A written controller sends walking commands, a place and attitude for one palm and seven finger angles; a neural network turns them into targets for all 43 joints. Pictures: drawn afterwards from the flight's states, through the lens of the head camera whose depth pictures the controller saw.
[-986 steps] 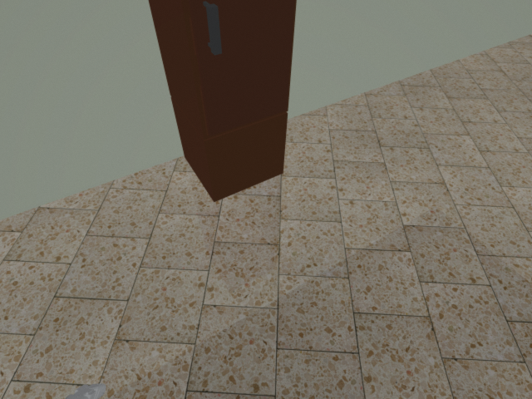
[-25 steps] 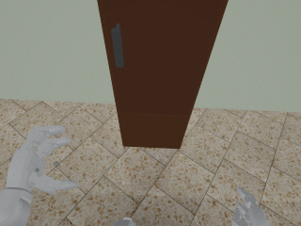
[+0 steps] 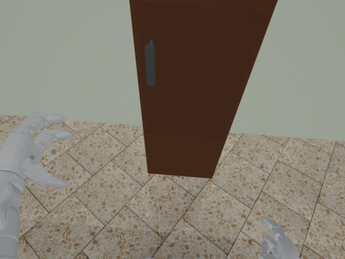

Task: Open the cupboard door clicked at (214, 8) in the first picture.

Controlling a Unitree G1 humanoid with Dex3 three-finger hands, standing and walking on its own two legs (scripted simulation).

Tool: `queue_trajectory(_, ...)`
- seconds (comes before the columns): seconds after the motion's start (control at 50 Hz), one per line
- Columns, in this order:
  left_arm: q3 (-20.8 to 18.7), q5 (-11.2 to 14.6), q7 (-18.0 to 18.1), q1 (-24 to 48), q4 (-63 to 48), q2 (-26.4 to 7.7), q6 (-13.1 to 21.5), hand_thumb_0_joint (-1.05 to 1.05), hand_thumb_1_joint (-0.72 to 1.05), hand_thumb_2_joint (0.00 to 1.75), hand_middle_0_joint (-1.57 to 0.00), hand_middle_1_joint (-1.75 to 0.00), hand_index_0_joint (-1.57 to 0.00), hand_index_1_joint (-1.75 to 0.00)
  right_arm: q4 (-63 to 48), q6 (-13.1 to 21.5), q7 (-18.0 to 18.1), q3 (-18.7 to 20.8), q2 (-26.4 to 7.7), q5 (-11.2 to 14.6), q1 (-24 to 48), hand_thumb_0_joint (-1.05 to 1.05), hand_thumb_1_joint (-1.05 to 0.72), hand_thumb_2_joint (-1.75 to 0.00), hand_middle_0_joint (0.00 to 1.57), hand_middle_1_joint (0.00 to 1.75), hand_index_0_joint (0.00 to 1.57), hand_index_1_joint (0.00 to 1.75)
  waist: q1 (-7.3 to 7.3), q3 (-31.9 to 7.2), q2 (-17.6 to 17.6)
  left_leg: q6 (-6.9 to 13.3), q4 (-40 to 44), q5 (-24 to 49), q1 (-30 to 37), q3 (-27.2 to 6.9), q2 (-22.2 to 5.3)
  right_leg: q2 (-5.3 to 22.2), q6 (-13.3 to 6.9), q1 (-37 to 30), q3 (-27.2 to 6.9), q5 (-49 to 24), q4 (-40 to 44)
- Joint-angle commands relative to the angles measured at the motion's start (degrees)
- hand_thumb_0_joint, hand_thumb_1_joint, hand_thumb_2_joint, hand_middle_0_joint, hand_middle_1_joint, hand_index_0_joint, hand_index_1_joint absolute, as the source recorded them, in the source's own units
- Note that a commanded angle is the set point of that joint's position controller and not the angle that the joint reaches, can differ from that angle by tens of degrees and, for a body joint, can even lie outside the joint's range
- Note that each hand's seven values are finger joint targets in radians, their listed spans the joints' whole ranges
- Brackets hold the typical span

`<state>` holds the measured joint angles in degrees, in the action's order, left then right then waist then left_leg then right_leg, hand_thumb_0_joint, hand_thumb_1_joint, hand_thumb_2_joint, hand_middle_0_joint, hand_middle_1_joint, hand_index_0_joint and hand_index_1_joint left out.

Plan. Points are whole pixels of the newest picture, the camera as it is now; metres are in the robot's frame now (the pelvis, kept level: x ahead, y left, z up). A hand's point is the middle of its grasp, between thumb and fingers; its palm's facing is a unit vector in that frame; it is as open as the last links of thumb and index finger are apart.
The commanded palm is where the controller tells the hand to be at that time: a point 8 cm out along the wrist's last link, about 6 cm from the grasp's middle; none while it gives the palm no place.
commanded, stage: raise the hand with hooked fingers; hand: left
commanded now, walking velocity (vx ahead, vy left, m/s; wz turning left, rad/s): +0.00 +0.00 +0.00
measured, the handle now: (151, 62) +0.68 +0.13 +0.09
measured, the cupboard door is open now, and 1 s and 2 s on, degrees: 0 0 0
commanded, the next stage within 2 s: move the hooked fingers beside the handle in 0.42 s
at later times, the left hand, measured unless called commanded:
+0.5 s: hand (63, 158) +0.29 +0.26 +0.10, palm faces +0.03 -1.00 -0.03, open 13.9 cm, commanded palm +0.26 +0.30 +0.11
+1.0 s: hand (92, 122) +0.39 +0.23 +0.10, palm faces +0.00 -1.00 +0.00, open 13.9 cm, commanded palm +0.37 +0.28 +0.10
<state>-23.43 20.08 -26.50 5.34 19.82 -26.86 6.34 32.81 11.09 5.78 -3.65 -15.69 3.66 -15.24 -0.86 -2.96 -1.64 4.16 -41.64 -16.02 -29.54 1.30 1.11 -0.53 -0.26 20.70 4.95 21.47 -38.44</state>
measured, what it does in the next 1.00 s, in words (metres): stands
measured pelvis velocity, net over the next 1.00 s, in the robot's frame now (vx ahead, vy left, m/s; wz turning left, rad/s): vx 0.00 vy -0.02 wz -0.03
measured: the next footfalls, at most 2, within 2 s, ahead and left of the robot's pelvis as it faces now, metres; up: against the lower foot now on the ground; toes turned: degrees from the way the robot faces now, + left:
none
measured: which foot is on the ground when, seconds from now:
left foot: down 0.00-1.00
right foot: down 0.00-1.00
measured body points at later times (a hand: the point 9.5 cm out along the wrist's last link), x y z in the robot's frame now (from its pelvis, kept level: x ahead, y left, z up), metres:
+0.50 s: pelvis +0.00 -0.02 +0.00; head +0.01 -0.01 +0.45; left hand +0.28 +0.31 +0.11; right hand +0.16 -0.26 -0.07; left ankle +0.06 +0.07 -0.72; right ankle -0.02 -0.12 -0.72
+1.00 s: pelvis +0.00 -0.02 -0.01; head +0.05 -0.02 +0.44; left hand +0.38 +0.29 +0.10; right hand +0.11 -0.29 -0.10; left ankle +0.06 +0.07 -0.72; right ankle -0.02 -0.12 -0.72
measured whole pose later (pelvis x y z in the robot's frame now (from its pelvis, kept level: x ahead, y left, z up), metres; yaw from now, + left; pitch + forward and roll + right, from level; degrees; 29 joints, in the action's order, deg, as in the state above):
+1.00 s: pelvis +0.00 -0.02 -0.01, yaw -2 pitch +8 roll -2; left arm -23.6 15.7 -25.4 25.4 43.7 -29.1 10.7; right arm 34.8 6.9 4.8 -2.3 -16.8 3.7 -18.4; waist 2.7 -3.3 -1.2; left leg 2.3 -44.0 -17.2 -34.5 1.7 -0.9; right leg -2.4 -2.1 26.5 4.2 22.8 -41.6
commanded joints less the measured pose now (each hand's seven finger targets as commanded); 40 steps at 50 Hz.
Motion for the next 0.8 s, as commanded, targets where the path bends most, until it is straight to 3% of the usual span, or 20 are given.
queue_trajectory(0.0,-3.59,1.63,-1.55,10.28,-9.66,-11.89,2.69,0.00,-0.50,0.30,-0.30,-1.20,-0.30,-1.20,-8.97,3.20,0.02,4.16,-8.85,0.08,3.54,0.00,-0.90,-0.90,0.20,0.30,0.20,0.30,0.10,-10.90,-3.16,-2.48,8.35,3.66,15.87,-7.47,-1.98,-2.06,-1.95,6.58,-0.89,-6.86,5.66)
queue_trajectory(0.06,-4.81,1.67,-0.96,11.73,-11.77,-13.35,3.31,0.00,-0.50,0.30,-0.30,-1.20,-0.30,-1.20,-9.21,3.24,-0.21,4.33,-8.99,-0.13,3.21,0.00,-0.90,-0.90,0.20,0.30,0.20,0.30,-0.08,-10.68,-3.07,-2.49,8.45,3.21,15.50,-7.51,-1.96,-2.30,-2.10,6.30,-0.89,-6.59,5.47)
queue_trajectory(0.1,-5.72,1.33,-0.13,12.35,-13.77,-14.33,4.16,0.00,-0.50,0.30,-0.30,-1.20,-0.30,-1.20,-9.22,3.38,-0.26,4.39,-8.80,-0.15,3.19,0.00,-0.90,-0.90,0.20,0.30,0.20,0.30,0.04,-11.92,-5.90,-2.55,8.70,2.69,16.95,-7.49,-2.03,-2.09,-2.01,6.86,-1.13,-5.98,5.41)
queue_trajectory(0.14,-6.62,1.13,0.72,12.10,-14.38,-14.90,5.17,0.00,-0.50,0.30,-0.30,-1.20,-0.30,-1.20,-8.97,3.54,-0.18,4.39,-8.77,-0.25,3.03,0.00,-0.90,-0.90,0.20,0.30,0.20,0.30,0.10,-12.05,-5.18,-2.51,8.92,1.78,16.76,-7.61,-2.18,-2.05,-1.86,6.68,-1.20,-5.32,5.46)
queue_trajectory(0.16,-6.65,1.05,0.76,12.72,-15.01,-15.34,5.50,0.00,-0.50,0.30,-0.30,-1.20,-0.30,-1.20,-8.88,3.61,-0.17,4.28,-8.74,-0.43,2.93,0.00,-0.90,-0.90,0.20,0.30,0.20,0.30,0.10,-11.31,-6.44,-2.47,8.83,1.06,16.36,-7.39,-2.04,-2.35,-2.05,6.79,-1.43,-5.01,5.55)
queue_trajectory(0.22,-5.92,0.84,0.93,12.08,-14.15,-14.15,5.86,0.00,-0.50,0.30,-0.30,-1.20,-0.30,-1.20,-8.37,3.87,0.06,4.25,-8.46,-0.30,2.89,0.00,-0.90,-0.90,0.20,0.30,0.20,0.30,0.50,-10.95,-7.07,-2.45,9.08,0.58,16.77,-7.43,-2.20,-2.11,-1.91,7.03,-1.48,-4.91,5.78)
queue_trajectory(0.24,-6.07,1.00,0.88,12.00,-14.17,-14.11,5.93,0.00,-0.50,0.30,-0.30,-1.20,-0.30,-1.20,-8.35,4.00,0.14,4.31,-8.45,-0.26,2.86,0.00,-0.90,-0.90,0.20,0.30,0.20,0.30,0.57,-11.27,-5.41,-2.35,9.00,0.85,16.36,-7.39,-2.10,-2.07,-1.76,6.46,-1.44,-5.20,5.81)
queue_trajectory(0.34,-5.50,1.69,-0.22,11.35,-11.43,-13.33,4.94,0.00,-0.50,0.30,-0.30,-1.20,-0.30,-1.20,-8.09,3.92,0.33,4.22,-8.56,-0.07,3.04,0.00,-0.90,-0.90,0.20,0.30,0.20,0.30,0.59,-11.08,-3.74,-1.94,7.65,2.36,15.19,-6.02,-1.61,-1.95,-1.49,5.86,-2.03,-6.11,6.54)
queue_trajectory(0.36,-5.74,2.02,-0.58,11.23,-10.64,-13.47,4.80,0.00,-0.50,0.30,-0.30,-1.20,-0.30,-1.20,-8.03,3.82,0.35,4.28,-8.69,-0.12,2.83,0.00,-0.90,-0.90,0.20,0.30,0.20,0.30,0.67,-10.71,-1.85,-1.76,6.98,3.16,14.53,-5.62,-1.46,-2.22,-1.50,5.41,-2.28,-6.73,6.70)
queue_trajectory(0.5,-4.92,1.60,-0.60,13.10,-10.71,-13.46,5.54,0.00,-0.50,0.30,-0.30,-1.20,-0.30,-1.20,-8.07,3.74,0.33,4.05,-8.37,0.06,3.51,0.00,-0.90,-0.90,0.20,0.30,0.20,0.30,0.73,-10.75,-3.38,-1.74,6.12,2.87,13.57,-5.02,-1.18,-1.71,-1.28,5.86,-2.89,-5.92,6.47)
queue_trajectory(0.54,-3.61,1.27,0.02,19.68,-10.53,-13.05,6.08,0.00,-0.50,0.30,-0.30,-1.20,-0.30,-1.20,-7.23,3.74,0.70,3.98,-8.32,0.10,3.45,0.00,-0.90,-0.90,0.20,0.30,0.20,0.30,2.15,-10.15,-3.69,-1.66,5.97,1.60,14.10,-5.25,-1.28,-1.63,-1.07,7.64,-3.08,-5.16,6.54)
queue_trajectory(0.58,-4.44,0.86,0.33,22.84,-7.24,-14.64,6.26,0.00,-0.50,0.30,-0.30,-1.20,-0.30,-1.20,-6.23,3.46,0.97,3.89,-8.61,0.00,2.77,0.00,-0.90,-0.90,0.20,0.30,0.20,0.30,2.51,-10.18,-1.92,-1.57,5.37,1.40,12.89,-4.91,-1.19,-1.49,-0.98,7.36,-3.71,-4.76,6.74)
queue_trajectory(0.62,-2.87,0.11,0.25,26.60,-3.34,-14.14,6.22,0.00,-0.50,0.30,-0.30,-1.20,-0.30,-1.20,-5.53,3.09,1.19,3.73,-8.54,0.19,2.62,0.00,-0.90,-0.90,0.20,0.30,0.20,0.30,3.22,-8.97,-2.53,-1.50,4.89,0.66,11.84,-4.53,-1.07,-1.11,-0.78,8.33,-4.50,-4.03,7.07)
queue_trajectory(0.64,-3.31,-0.38,0.33,28.44,-2.35,-15.39,6.48,0.00,-0.50,0.30,-0.30,-1.20,-0.30,-1.20,-5.12,2.92,1.24,3.74,-8.69,0.20,2.30,0.00,-0.90,-0.90,0.20,0.30,0.20,0.30,3.16,-9.64,-2.77,-1.55,5.00,0.28,11.88,-4.79,-1.15,-1.00,-0.90,8.23,-4.45,-3.50,6.99)
queue_trajectory(0.7,-0.85,-1.51,0.30,34.26,0.04,-14.75,6.80,0.00,-0.50,0.30,-0.30,-1.20,-0.30,-1.20,-4.74,2.43,1.21,3.74,-8.65,0.27,1.85,0.00,-0.90,-0.90,0.20,0.30,0.20,0.30,3.72,-12.25,-4.65,-1.48,4.22,1.40,13.03,-4.56,-1.11,-0.85,-1.02,8.25,-4.78,-4.59,6.51)
queue_trajectory(0.78,-2.64,-1.84,0.56,36.14,7.68,-17.05,6.81,0.00,-0.50,0.30,-0.30,-1.20,-0.30,-1.20,-4.30,1.14,0.72,3.90,-9.18,0.15,0.23,0.00,-0.90,-0.90,0.20,0.30,0.20,0.30,3.14,-13.74,-0.96,-1.37,3.23,3.53,10.99,-4.30,-1.11,-1.02,-0.91,7.04,-5.05,-7.16,5.55)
